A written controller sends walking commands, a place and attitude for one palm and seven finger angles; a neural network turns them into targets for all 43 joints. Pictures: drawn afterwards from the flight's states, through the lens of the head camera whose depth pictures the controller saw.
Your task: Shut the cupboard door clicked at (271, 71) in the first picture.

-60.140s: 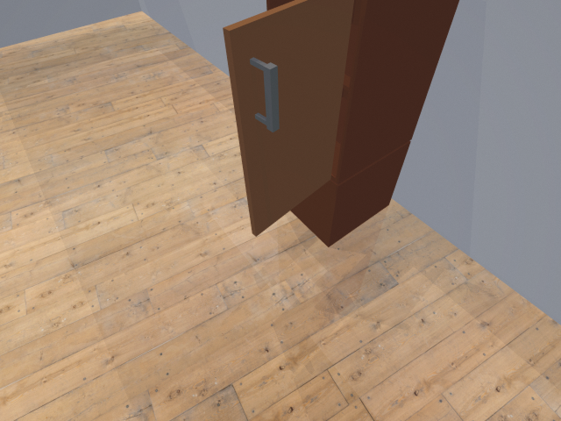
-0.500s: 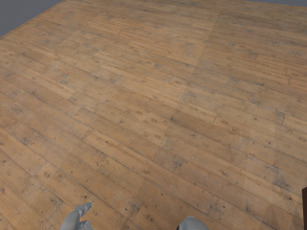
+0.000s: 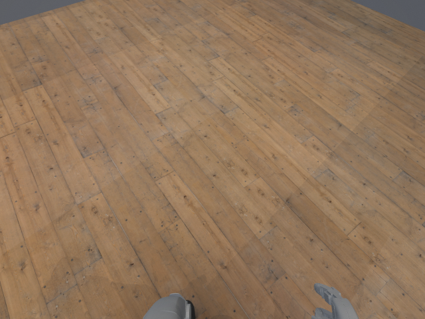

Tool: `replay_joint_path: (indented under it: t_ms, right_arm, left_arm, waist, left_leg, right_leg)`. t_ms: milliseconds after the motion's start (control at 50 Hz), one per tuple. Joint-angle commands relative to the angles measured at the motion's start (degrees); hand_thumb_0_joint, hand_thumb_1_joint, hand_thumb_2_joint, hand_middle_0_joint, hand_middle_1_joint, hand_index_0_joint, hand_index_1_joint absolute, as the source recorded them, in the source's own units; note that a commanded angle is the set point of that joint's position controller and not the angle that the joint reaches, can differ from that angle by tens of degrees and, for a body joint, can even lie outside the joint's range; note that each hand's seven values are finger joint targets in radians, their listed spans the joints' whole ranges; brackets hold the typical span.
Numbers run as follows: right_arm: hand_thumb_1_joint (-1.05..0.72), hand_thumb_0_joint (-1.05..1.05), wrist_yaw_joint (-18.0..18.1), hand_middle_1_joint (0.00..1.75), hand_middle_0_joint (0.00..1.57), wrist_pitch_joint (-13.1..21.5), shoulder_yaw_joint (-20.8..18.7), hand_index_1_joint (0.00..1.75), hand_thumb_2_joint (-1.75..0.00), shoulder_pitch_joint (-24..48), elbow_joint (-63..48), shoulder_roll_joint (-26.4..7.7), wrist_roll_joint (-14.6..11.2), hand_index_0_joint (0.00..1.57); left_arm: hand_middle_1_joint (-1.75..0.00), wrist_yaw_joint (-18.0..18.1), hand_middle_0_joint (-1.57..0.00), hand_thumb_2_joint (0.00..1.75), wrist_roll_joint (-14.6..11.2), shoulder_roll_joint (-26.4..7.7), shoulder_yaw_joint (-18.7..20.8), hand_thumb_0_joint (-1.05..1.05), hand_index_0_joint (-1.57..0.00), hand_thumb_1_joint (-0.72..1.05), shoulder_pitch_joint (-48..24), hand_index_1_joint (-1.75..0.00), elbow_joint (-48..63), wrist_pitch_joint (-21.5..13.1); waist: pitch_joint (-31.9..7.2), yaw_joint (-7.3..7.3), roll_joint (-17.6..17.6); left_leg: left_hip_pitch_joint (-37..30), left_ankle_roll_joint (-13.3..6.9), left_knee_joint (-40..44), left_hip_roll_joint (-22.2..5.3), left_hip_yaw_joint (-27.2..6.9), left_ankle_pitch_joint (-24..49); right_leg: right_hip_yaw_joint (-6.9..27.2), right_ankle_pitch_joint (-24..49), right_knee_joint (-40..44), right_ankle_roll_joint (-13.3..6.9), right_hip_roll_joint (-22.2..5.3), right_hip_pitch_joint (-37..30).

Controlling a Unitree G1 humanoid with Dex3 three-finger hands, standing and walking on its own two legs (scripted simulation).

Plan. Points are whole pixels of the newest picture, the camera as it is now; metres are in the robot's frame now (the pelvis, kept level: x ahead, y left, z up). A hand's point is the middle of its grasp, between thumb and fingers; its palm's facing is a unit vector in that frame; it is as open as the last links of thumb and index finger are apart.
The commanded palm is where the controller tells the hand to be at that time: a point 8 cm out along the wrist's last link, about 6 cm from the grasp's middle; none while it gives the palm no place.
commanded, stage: turn to face it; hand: left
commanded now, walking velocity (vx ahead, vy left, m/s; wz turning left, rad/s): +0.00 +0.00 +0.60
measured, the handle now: out of the picture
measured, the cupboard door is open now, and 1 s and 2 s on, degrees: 22 22 22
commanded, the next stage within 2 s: none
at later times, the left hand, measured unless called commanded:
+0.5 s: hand (124, 304) +0.15 +0.19 -0.15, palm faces -0.11 -0.98 -0.18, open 7.4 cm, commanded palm none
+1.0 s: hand (138, 256) +0.25 +0.19 -0.16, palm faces -0.37 -0.90 -0.22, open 7.4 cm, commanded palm none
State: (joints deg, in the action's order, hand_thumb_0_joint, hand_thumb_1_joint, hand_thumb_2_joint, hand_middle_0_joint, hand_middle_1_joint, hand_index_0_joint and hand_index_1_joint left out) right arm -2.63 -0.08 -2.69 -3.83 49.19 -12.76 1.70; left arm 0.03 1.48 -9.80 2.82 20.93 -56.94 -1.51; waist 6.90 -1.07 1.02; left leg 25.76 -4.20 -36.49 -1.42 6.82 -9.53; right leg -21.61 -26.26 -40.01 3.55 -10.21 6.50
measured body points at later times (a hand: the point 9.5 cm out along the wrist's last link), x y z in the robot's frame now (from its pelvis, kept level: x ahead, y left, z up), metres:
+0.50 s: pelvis +0.07 +0.01 +0.02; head +0.09 +0.02 +0.47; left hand +0.16 +0.24 -0.13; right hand +0.10 -0.24 -0.12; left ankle +0.09 +0.07 -0.72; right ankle +0.04 -0.11 -0.69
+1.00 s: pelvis +0.09 +0.03 +0.01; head +0.13 +0.03 +0.46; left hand +0.27 +0.23 -0.14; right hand +0.06 -0.23 -0.12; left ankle +0.15 +0.14 -0.72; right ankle +0.03 -0.09 -0.69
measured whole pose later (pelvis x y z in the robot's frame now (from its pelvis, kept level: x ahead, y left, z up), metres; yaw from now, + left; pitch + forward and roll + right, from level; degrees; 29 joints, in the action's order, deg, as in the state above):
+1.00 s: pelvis +0.09 +0.03 +0.01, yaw -26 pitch +0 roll -1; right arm 1.6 -0.5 -1.7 -10.5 50.9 -10.8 1.3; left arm -0.3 1.0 -14.0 5.0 10.3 -52.6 4.3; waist 4.9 -0.3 2.3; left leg 17.0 0.6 -33.9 -3.1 3.5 -16.6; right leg 4.8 -28.0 -46.8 1.0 2.6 21.4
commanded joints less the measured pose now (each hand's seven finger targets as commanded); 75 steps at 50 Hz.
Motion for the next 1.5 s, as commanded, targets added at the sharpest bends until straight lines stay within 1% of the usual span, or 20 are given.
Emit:
replay_joint_path:
  t_ms: [0,140,300,500,520,560,580,620,680,860,880,920,940,1040,1240,1260,1280,1300,1400,1480]
  right_arm:
    - [-0.9,0.0,2.53,0.3,0.2,0.15,-3.8,0.3,-0.9,-20.18,1.4,-17.97,-0.91,0.2]
    - [-0.9,0.0,4.52,0.3,0.2,1.71,0.38,0.3,-0.9,-6.11,-0.99,-6.05,-0.57,0.2]
    - [-0.9,0.0,4.76,0.3,0.2,0.02,-0.62,0.3,-0.9,-7.96,1.72,-6.23,-0.09,0.2]
    - [-0.9,0.0,4.76,0.3,0.2,-0.33,-2.16,0.3,-0.9,-11.23,3.54,-8.58,-0.57,0.2]
    - [-0.9,0.0,4.58,0.3,0.2,-0.45,-2.29,0.3,-0.9,-10.79,3.22,-8.15,-0.85,0.2]
    - [-0.9,0.0,3.96,0.3,0.2,-0.73,-1.43,0.3,-0.9,-8.29,0.44,-2.99,-1.18,0.2]
    - [-0.9,0.0,4.19,0.3,0.2,-1.57,-1.27,0.3,-0.9,-6.4,-0.28,-3.77,-1.04,0.2]
    - [-0.9,0.0,4.26,0.3,0.2,-1.9,-1.58,0.3,-0.9,-6.04,0.28,-4.25,-0.79,0.2]
    - [-0.9,0.0,3.96,0.3,0.2,-1.81,-1.54,0.3,-0.9,-8.29,0.97,-4.08,-0.8,0.2]
    - [-0.9,0.0,4.58,0.3,0.2,-0.69,-1.28,0.3,-0.9,-10.93,-0.07,-3.94,-1.33,0.2]
    - [-0.9,0.0,4.73,0.3,0.2,-0.23,-1.42,0.3,-0.9,-14.0,0.83,-5.03,-1.3,0.2]
    - [-0.9,0.0,5.11,0.3,0.2,0.52,-2.88,0.3,-0.9,-16.05,0.42,-14.05,-0.15,0.2]
    - [-0.9,0.0,5.13,0.3,0.2,0.12,-2.7,0.3,-0.9,-16.61,-0.18,-13.9,-0.01,0.2]
    - [-0.9,0.0,5.44,0.3,0.2,-0.03,-1.46,0.3,-0.9,-8.4,-2.72,-10.55,0.29,0.2]
    - [-0.9,0.0,3.92,0.3,0.2,-0.88,-3.16,0.3,-0.9,-8.91,-1.99,-12.36,-0.31,0.2]
    - [-0.9,0.0,3.67,0.3,0.2,-0.89,-3.12,0.3,-0.9,-7.88,-2.57,-10.94,-0.68,0.2]
    - [-0.9,0.0,3.41,0.3,0.2,-1.03,-1.92,0.3,-0.9,-6.55,-5.04,-5.82,-1.0,0.2]
    - [-0.9,0.0,3.8,0.3,0.2,-1.77,-1.56,0.3,-0.9,-3.54,-6.48,-7.13,-0.79,0.2]
    - [-0.9,0.0,3.45,0.3,0.2,-2.28,-2.01,0.3,-0.9,-6.07,-2.47,-7.43,-0.58,0.2]
    - [-0.9,0.0,3.38,0.3,0.2,-2.46,-1.9,0.3,-0.9,-6.15,-2.16,-6.39,-0.53,0.2]
  left_arm:
    - [-0.3,1.19,-0.2,0.9,-0.95,-9.69,2.01,0.0,-0.2,0.9,-5.99,-0.3,11.01,0.38]
    - [-0.3,0.94,-0.2,0.9,-0.16,-4.86,0.91,0.0,-0.2,0.9,0.74,-0.3,3.18,2.9]
    - [-0.3,0.1,-0.2,0.9,0.05,-5.24,1.85,0.0,-0.2,0.9,-6.09,-0.3,4.9,4.88]
    - [-0.3,-0.46,-0.2,0.9,-0.18,-5.13,2.29,0.0,-0.2,0.9,-5.31,-0.3,6.49,3.71]
    - [-0.3,-0.29,-0.2,0.9,-0.05,-6.37,2.65,0.0,-0.2,0.9,-4.0,-0.3,6.24,3.55]
    - [-0.3,0.58,-0.2,0.9,0.51,-13.33,3.8,0.0,-0.2,0.9,-2.14,-0.3,5.78,2.58]
    - [-0.3,1.0,-0.2,0.9,-0.04,-14.51,3.93,0.0,-0.2,0.9,-0.7,-0.3,5.55,2.66]
    - [-0.3,1.89,-0.2,0.9,-0.08,-11.81,3.91,0.0,-0.2,0.9,-4.31,-0.3,6.1,2.54]
    - [-0.3,1.69,-0.2,0.9,-0.25,-11.09,3.56,0.0,-0.2,0.9,-8.28,-0.3,7.92,2.44]
    - [-0.3,0.54,-0.2,0.9,-0.19,-13.42,4.41,0.0,-0.2,0.9,-10.81,-0.3,8.45,3.33]
    - [-0.3,0.49,-0.2,0.9,-0.55,-12.65,4.21,0.0,-0.2,0.9,-12.58,-0.3,8.82,3.58]
    - [-0.3,-0.25,-0.2,0.9,-1.4,-7.1,2.93,0.0,-0.2,0.9,-11.27,-0.3,11.09,3.87]
    - [-0.3,-0.15,-0.2,0.9,-0.79,-8.8,2.84,0.0,-0.2,0.9,-12.57,-0.3,11.57,3.92]
    - [-0.3,-2.15,-0.2,0.9,-0.53,-8.07,3.25,0.0,-0.2,0.9,-13.11,-0.3,10.64,4.95]
    - [-0.3,-2.38,-0.2,0.9,-0.33,-8.59,2.87,0.0,-0.2,0.9,-10.36,-0.3,10.95,3.99]
    - [-0.3,-2.04,-0.2,0.9,-0.08,-11.38,3.54,0.0,-0.2,0.9,-6.08,-0.3,9.71,3.43]
    - [-0.3,-1.18,-0.2,0.9,0.55,-18.04,4.73,0.0,-0.2,0.9,-3.93,-0.3,8.9,2.53]
    - [-0.3,-0.37,-0.2,0.9,-0.4,-20.09,5.0,0.0,-0.2,0.9,-1.41,-0.3,8.27,2.64]
    - [-0.3,0.48,-0.2,0.9,-0.67,-13.0,3.17,0.0,-0.2,0.9,-11.74,-0.3,11.15,2.31]
    - [-0.3,0.36,-0.2,0.9,-0.4,-13.54,3.29,0.0,-0.2,0.9,-9.29,-0.3,10.3,2.08]
  waist:
    - [-21.13,8.52,-8.75]
    - [-13.96,-0.06,-7.73]
    - [-4.09,1.15,-5.87]
    - [-10.54,1.0,-7.32]
    - [-10.26,0.28,-5.58]
    - [-7.36,-1.29,13.34]
    - [-6.78,-2.75,9.99]
    - [-5.8,-0.74,8.88]
    - [-8.43,1.05,3.41]
    - [-9.48,1.87,8.19]
    - [-10.46,3.58,6.81]
    - [-11.69,3.79,-18.43]
    - [-10.98,4.33,-15.22]
    - [-6.99,1.24,-10.68]
    - [-9.64,0.26,-10.54]
    - [-11.46,-2.13,-4.03]
    - [-9.87,-3.46,16.68]
    - [-9.91,-4.95,16.71]
    - [-8.28,1.35,7.74]
    - [-9.85,0.78,4.95]
  left_leg:
    - [-32.41,-13.18,10.73,-24.04,-30.85,40.72]
    - [-15.04,-2.83,19.85,-12.1,-12.73,13.9]
    - [-11.37,-5.01,23.53,-16.82,-10.06,-0.54]
    - [-19.89,-2.0,9.1,-17.83,-1.98,18.95]
    - [-15.99,0.22,5.97,-16.2,-0.57,13.38]
    - [2.67,6.54,-10.13,-3.89,5.51,-20.49]
    - [5.12,6.74,-20.28,-2.18,-0.77,-25.26]
    - [10.91,7.08,-27.84,-2.94,-6.28,-20.31]
    - [7.62,8.51,-25.48,-3.39,-6.42,-15.14]
    - [-9.25,8.45,4.43,0.45,-4.82,-8.53]
    - [-16.19,8.24,11.72,-0.77,-4.98,-2.35]
    - [-25.97,-0.52,19.14,-22.21,-25.48,12.25]
    - [-22.24,-4.4,17.68,-26.01,-25.76,16.46]
    - [-18.84,-3.55,16.15,-18.49,-10.07,20.12]
    - [-13.91,1.23,5.67,-17.35,-0.28,9.43]
    - [-9.32,4.09,-2.54,-14.47,2.0,2.7]
    - [6.23,7.88,-15.97,-5.58,5.17,-23.17]
    - [9.72,8.09,-26.57,-3.13,-2.35,-28.68]
    - [8.3,9.19,-30.94,-4.94,-7.73,-11.52]
    - [6.05,9.68,-25.24,-3.22,-7.07,-10.62]
  right_leg:
    - [18.64,-12.4,-36.9,-0.55,3.56,26.85]
    - [22.62,7.18,-23.82,-0.37,3.93,19.08]
    - [21.18,5.51,-12.48,-0.65,6.51,19.25]
    - [16.85,13.07,9.47,-3.11,8.88,8.52]
    - [19.64,18.05,13.97,-4.24,7.51,4.42]
    - [42.03,39.73,21.01,-14.09,-10.06,-3.17]
    - [44.05,39.52,22.42,-18.58,-12.79,-1.11]
    - [41.57,39.7,21.27,-17.82,-8.09,-2.99]
    - [35.46,37.44,19.8,-15.22,-4.35,-2.31]
    - [39.17,36.07,13.14,-11.61,0.75,5.33]
    - [37.51,31.3,10.35,-9.05,2.76,9.6]
    - [24.93,-5.25,-7.9,-2.77,14.43,24.71]
    - [24.74,-10.55,-17.99,-2.57,11.84,23.38]
    - [21.11,-2.83,-22.6,-0.64,8.67,23.57]
    - [14.99,12.58,9.71,-2.53,10.56,4.71]
    - [20.26,18.48,16.76,-4.02,6.85,-2.26]
    - [40.76,31.72,22.12,-9.51,-7.36,-9.05]
    - [47.35,41.09,21.95,-15.36,-13.01,-5.04]
    - [35.83,29.74,21.72,-12.77,-2.83,1.49]
    - [36.87,26.92,21.52,-13.28,-1.63,0.91]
